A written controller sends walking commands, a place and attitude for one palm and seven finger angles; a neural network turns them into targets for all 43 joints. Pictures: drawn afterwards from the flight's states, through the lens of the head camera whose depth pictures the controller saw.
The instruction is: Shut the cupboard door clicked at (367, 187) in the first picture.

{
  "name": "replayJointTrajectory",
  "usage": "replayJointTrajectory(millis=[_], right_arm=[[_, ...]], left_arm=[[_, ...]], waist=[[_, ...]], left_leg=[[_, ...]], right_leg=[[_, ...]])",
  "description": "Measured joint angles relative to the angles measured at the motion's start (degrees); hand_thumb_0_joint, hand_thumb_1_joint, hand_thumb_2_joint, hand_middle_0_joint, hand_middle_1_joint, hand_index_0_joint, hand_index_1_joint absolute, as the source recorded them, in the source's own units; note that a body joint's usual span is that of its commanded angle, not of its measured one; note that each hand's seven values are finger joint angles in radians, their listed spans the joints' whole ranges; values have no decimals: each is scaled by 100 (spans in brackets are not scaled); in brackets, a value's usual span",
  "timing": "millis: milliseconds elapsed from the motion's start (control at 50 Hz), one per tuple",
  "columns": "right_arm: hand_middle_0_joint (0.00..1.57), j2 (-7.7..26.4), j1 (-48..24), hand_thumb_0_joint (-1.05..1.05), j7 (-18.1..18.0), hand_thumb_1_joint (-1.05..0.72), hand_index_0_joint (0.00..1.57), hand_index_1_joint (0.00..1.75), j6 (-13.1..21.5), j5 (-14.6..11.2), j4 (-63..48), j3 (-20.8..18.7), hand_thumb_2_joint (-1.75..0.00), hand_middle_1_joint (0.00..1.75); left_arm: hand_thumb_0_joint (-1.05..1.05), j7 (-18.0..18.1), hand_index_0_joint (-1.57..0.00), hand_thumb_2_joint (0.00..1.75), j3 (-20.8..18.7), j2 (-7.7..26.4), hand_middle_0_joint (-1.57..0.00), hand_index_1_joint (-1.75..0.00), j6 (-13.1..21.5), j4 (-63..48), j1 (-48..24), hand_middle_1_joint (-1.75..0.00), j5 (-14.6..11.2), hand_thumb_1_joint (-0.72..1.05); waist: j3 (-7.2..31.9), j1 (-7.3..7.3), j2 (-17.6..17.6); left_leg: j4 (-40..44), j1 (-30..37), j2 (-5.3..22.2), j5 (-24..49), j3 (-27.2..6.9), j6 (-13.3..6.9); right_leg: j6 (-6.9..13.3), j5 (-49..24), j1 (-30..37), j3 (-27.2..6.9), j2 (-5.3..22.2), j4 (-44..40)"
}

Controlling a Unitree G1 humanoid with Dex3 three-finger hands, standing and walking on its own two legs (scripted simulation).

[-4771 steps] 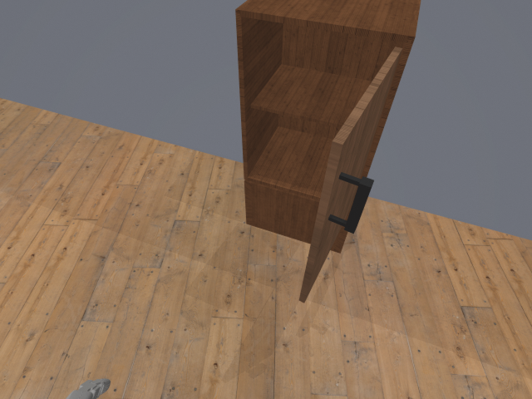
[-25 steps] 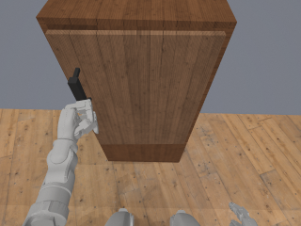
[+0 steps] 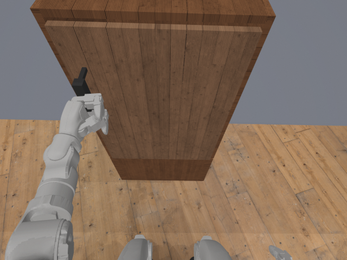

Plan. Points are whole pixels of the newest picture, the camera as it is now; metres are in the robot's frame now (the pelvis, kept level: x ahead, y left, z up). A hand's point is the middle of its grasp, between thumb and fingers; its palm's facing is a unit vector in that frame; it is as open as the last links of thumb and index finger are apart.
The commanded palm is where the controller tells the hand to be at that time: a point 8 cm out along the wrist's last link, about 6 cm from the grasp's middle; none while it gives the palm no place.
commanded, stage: push the door shut along its arc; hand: left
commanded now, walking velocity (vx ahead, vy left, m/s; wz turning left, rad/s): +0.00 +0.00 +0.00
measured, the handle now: (90, 97) +0.49 +0.21 +0.06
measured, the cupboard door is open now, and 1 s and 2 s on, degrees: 0 0 0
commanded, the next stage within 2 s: pull the fist back off the door in 0.20 s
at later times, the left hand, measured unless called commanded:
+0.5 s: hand (107, 117) +0.42 +0.16 +0.06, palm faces +0.09 -1.00 +0.01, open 3.2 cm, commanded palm +0.42 +0.19 +0.06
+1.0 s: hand (116, 131) +0.39 +0.14 +0.05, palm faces +0.03 -1.00 -0.01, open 3.1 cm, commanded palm +0.36 +0.19 +0.06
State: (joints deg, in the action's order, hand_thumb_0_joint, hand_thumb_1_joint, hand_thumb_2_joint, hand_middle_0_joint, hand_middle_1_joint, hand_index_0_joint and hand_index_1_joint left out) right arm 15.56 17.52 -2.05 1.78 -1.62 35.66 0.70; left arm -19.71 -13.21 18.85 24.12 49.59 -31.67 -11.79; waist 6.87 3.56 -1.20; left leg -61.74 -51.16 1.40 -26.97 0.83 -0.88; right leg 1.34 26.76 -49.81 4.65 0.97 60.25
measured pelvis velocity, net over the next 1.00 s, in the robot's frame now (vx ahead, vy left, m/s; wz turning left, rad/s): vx -0.01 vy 0.01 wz -0.06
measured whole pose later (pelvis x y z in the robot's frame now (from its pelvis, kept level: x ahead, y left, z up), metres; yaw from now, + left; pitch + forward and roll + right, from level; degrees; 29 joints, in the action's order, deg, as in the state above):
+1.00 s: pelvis -0.01 +0.01 +0.00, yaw -4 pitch +16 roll -1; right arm 14.9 20.6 -0.1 1.6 -0.3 34.1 0.3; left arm -1.7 -11.1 11.6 25.8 38.6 -20.6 -8.8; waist 7.2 4.2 -1.6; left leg -60.1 -49.9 0.1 -26.3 1.3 -1.7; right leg 0.7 24.5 -50.1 0.8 -1.4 58.5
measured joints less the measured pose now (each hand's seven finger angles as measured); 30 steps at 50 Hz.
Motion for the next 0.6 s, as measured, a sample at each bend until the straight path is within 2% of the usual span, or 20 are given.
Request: replayJointTrajectory(millis=[100, 180, 320, 360, 440, 480, 520, 560, 600], right_arm=[[20, 20, 3, 1, -12, -91, 20, 30, 4, -7, 121, 8, -90, 30], [20, 29, -43, 1, -40, -91, 20, 30, 48, -19, 216, 41, -90, 30], [20, 23, -92, 1, -87, -91, 20, 30, 243, -27, 282, 122, -90, 30], [20, 13, -68, 1, -107, -91, 20, 30, 302, 18, 295, 113, -90, 30], [20, -22, -46, 1, -11, -91, 20, 30, 371, 148, 319, 107, -90, 30], [20, -43, -38, 1, 63, -91, 20, 30, 376, 205, 298, 122, -90, 30], [20, -56, -10, 1, 120, -91, 20, 30, 376, 246, 266, 138, -90, 30], [20, -59, 25, 1, 157, -91, 20, 30, 364, 263, 241, 146, -90, 30], [20, -54, 72, 1, 169, -91, 20, 30, 347, 258, 228, 145, -90, 30]], left_arm=[[1, -192, -133, 90, 95, 70, -137, -150, 159, 394, -414, -150, 31, 90], [1, -279, -134, 90, 207, 149, -140, -150, 147, 735, -824, -150, 45, 90], [1, -98, -134, 90, 442, 278, -140, -150, 18, 1172, -1433, -150, 23, 90], [1, 228, -136, 90, 439, 171, -140, -150, -15, 1184, -1534, -150, 78, 90], [1, 1419, -136, 90, 292, -215, -141, -150, -3, 1185, -1626, -150, 188, 90], [1, 1820, -136, 90, 227, -262, -140, -150, 34, 1235, -1651, -150, 330, 90], [1, 2000, -135, 90, 252, -193, -139, -150, 56, 1333, -1667, -150, 571, 90], [1, 2019, -134, 90, 330, -71, -138, -150, 62, 1434, -1672, -150, 760, 90], [1, 1912, -133, 90, 362, 8, -136, -150, 50, 1490, -1668, -150, 775, 90]], waist=[[-11, -28, 4], [-21, -28, -1], [-42, 43, 25], [-25, 37, 33], [14, 83, 55], [30, 149, 59], [47, 219, 50], [48, 286, 33], [27, 326, 23]], left_leg=[[-177, -244, -29, 15, -79, -15], [-327, -474, -60, 59, -150, -28], [-517, -847, -110, 195, -203, -51], [-550, -950, -127, 224, -209, -46], [-547, -1053, -207, 255, -214, -35], [-536, -1075, -230, 287, -214, -45], [-533, -1088, -239, 327, -218, -53], [-537, -1083, -236, 352, -221, -53], [-535, -1048, -232, 351, -215, -50]], right_leg=[[-5, -6, -184, 78, 33, 130], [-5, -40, -361, 148, 66, 243], [-13, -154, -694, 197, 117, 422], [-21, -201, -796, 186, 117, 449], [-31, -292, -926, 124, 119, 467], [-34, -331, -964, 97, 110, 468], [-29, -361, -991, 76, 90, 470], [-24, -386, -998, 56, 61, 469], [-20, -407, -982, 23, 24, 459]])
